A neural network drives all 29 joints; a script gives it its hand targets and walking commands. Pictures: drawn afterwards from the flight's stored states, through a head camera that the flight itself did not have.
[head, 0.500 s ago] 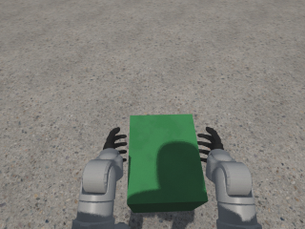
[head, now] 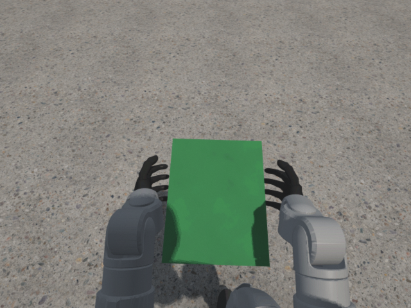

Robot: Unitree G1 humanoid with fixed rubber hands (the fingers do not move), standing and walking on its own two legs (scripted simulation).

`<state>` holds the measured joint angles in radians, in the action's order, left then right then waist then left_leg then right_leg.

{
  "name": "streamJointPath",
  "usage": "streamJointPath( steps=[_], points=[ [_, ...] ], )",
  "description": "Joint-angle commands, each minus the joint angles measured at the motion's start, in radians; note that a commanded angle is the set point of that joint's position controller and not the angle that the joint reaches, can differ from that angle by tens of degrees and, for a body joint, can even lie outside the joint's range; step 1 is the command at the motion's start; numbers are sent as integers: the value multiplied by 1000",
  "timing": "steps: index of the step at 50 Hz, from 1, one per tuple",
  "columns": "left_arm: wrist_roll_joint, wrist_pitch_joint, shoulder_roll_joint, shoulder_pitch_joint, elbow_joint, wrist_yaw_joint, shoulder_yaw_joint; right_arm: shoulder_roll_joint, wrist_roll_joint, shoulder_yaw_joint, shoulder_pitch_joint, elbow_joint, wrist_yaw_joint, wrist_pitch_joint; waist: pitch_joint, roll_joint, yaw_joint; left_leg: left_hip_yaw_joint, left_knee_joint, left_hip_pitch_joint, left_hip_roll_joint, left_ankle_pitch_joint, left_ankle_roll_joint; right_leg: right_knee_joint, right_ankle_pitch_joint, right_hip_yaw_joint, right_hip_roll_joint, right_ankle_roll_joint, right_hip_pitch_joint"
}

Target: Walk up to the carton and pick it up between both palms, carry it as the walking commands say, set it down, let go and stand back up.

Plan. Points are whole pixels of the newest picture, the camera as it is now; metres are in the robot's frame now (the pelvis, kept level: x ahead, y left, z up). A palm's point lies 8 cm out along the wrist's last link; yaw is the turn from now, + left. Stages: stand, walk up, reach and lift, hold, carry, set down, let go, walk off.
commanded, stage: carry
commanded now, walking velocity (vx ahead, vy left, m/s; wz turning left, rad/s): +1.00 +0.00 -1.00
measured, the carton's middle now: (214, 206) +0.32 -0.02 -0.01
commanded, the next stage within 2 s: none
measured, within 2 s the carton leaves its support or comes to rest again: neither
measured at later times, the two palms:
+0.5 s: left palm (208, 57) +0.78 -0.04 +0.08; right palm (294, 75) +0.67 -0.28 +0.09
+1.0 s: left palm (300, 20) +1.11 -0.45 +0.05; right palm (363, 41) +0.91 -0.62 +0.06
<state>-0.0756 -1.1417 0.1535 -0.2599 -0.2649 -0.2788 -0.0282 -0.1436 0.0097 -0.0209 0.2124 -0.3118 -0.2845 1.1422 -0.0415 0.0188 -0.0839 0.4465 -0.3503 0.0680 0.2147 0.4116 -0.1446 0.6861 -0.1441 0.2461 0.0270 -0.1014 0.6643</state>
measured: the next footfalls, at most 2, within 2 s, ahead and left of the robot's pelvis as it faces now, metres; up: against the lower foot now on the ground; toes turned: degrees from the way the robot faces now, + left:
right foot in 0.08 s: +0.26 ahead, -0.05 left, +0.00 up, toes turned -10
left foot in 0.46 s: +0.66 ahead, +0.07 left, +0.00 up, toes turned -22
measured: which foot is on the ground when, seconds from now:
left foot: down 0.00-0.08, up 0.10-0.44, down 0.46-0.88, up 0.90-1.00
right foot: up 0.00-0.06, down 0.08-0.48, up 0.50-0.84, down 0.86-1.00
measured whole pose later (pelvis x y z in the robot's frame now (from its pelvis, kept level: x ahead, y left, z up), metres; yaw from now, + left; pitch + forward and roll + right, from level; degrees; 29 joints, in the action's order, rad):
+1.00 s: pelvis +0.82 -0.32 -0.01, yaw -54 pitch +5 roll -2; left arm -0.05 -1.17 0.16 -0.27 -0.19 -0.31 -0.03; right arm -0.15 0.06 -0.06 0.23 -0.22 -0.25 1.15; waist -0.04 -0.01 0.11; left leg -0.04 -1.32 -0.39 0.13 0.44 -0.15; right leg 0.56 -0.28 0.14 -0.19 -0.20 0.38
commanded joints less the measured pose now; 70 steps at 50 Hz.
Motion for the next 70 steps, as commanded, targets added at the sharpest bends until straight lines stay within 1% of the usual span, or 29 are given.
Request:
streamJointPath(
  steps=[1,3,4,5,6,7,10,14,20,23,24,25,27,29,35,40,42,43,44,45,46,50,56,60,61,63,64,66,70],
  points=[
    [256,26,1012,-279,-112,162,434,-971,-319,484,401,-174,230,-35,-282,239,82,14,-164,25,118,-1188,37,-72,32,121,-158,-27,-356],
    [287,10,999,-329,-114,163,438,-938,-273,446,369,-145,217,-22,-367,205,110,20,-529,-107,87,-1093,27,-155,9,74,-211,-58,-656],
    [297,-2,1001,-324,-95,167,433,-933,-246,432,385,-115,209,-12,-332,116,150,-47,-745,-312,35,-655,28,-219,-22,-94,-127,-90,-780],
    [296,-23,982,-339,-60,165,425,-938,-208,418,332,-56,202,10,-320,-147,134,-133,-987,-669,-104,-108,-5,-309,-115,-614,110,-201,-973],
    [319,-30,993,-315,-30,180,452,-944,-194,415,289,-35,197,8,-442,-197,127,-380,-1163,-892,-165,89,-20,-337,5,-977,228,-310,-1149],
    [344,-26,1053,-336,-37,197,480,-981,-195,408,322,-42,197,-4,-468,-88,129,-491,-1151,-919,-110,67,-12,-313,103,-935,215,-293,-1115],
    [381,7,1225,-403,-53,237,539,-1092,-220,401,403,-78,218,-57,-422,27,101,-534,-876,-831,-36,17,-23,-295,209,-731,162,-202,-876],
    [388,47,1171,-396,-141,250,533,-1112,-210,418,353,-68,213,-90,-319,-74,98,-434,-454,-683,-69,-109,-35,-412,153,-562,82,-167,-671],
    [331,37,1024,-236,-165,227,507,-1024,-233,473,349,-174,196,-70,-307,-133,128,-351,-170,-420,-151,-397,-13,-355,502,-449,32,-116,-646],
    [327,10,942,-267,-184,223,511,-984,-232,456,294,-135,188,-45,-472,-35,37,-350,-76,171,-153,-320,20,156,516,-285,-44,-46,-362],
    [330,-3,922,-296,-174,227,516,-965,-208,430,286,-91,183,-38,-507,128,10,-631,-27,318,72,-95,61,410,234,-207,-86,3,-167],
    [329,-16,934,-262,-151,230,509,-971,-205,418,279,-48,180,-38,-522,394,51,-1016,53,413,313,-207,182,560,-239,-208,-126,48,67],
    [341,-14,971,-327,-127,233,522,-1019,-211,431,315,-63,182,-47,-412,131,42,-797,17,272,290,-469,185,643,-185,-304,7,27,105],
    [330,-10,1021,-337,-91,234,497,-1057,-225,431,358,-52,191,-46,-288,40,48,-594,60,148,239,-383,136,497,-139,-307,70,44,99],
    [265,18,1049,-298,-90,189,460,-1045,-301,473,410,-109,221,-41,-190,168,58,-249,90,171,192,-729,94,212,-16,-95,34,5,137],
    [280,19,1022,-312,-110,168,472,-974,-306,446,409,-161,227,-32,-266,254,96,-1,-140,9,104,-1401,24,-64,71,124,-193,-50,-389],
    [315,14,1006,-386,-145,171,482,-949,-266,415,389,-149,219,-31,-362,270,114,-1,-473,-57,79,-1310,32,-120,21,91,-250,-66,-632],
    [323,2,1016,-403,-136,175,477,-943,-244,404,403,-124,212,-25,-346,190,153,-39,-710,-213,42,-888,44,-222,43,-22,-186,-95,-749],
    [307,-15,1015,-366,-93,173,448,-961,-219,403,380,-69,205,-9,-294,100,170,-115,-892,-423,-36,-362,47,-226,80,-270,-79,-131,-842],
    [327,-26,994,-371,-80,182,467,-947,-191,393,291,-63,195,-2,-398,-223,145,-293,-1125,-815,-187,87,4,-282,141,-878,191,-331,-1136],
    [356,-25,1037,-353,-64,197,504,-964,-183,377,296,-49,190,-13,-472,-84,155,-481,-1213,-870,-154,105,-5,-274,307,-942,210,-350,-1161],
    [395,20,1201,-413,-97,235,581,-1080,-189,369,335,-58,207,-75,-375,56,99,-563,-803,-774,-37,55,-22,-305,319,-717,147,-211,-814],
    [375,73,1059,-308,-221,230,554,-1054,-212,443,288,-142,193,-115,-324,-101,121,-355,-244,-519,-137,-340,-23,-388,536,-438,14,-125,-684],
    [325,55,930,-215,-264,206,497,-989,-246,504,299,-234,184,-90,-413,-104,98,-217,-54,-136,-236,-574,27,-44,993,-230,-44,-39,-655],
    [331,52,904,-272,-309,205,509,-998,-255,511,301,-243,187,-85,-482,-47,44,-270,-7,114,-135,-738,61,178,793,-150,-50,2,-506],
    [332,23,919,-227,-286,207,517,-1010,-249,492,244,-185,185,-72,-609,349,35,-817,-158,622,312,-1435,296,571,-288,-231,-144,84,57],
    [327,19,925,-211,-248,209,519,-1015,-240,490,224,-178,183,-68,-597,216,39,-730,-183,573,284,-1466,291,611,-252,-315,-67,51,80],
    [338,8,964,-256,-229,216,530,-1033,-233,469,241,-168,187,-63,-435,133,28,-661,-104,445,249,-1247,222,392,-266,-341,-5,43,165],
    [286,18,1031,-214,-198,198,496,-1044,-265,503,310,-216,208,-46,-283,179,42,-424,-5,149,192,-1103,166,-58,-130,-162,-22,64,-23]
  ],
)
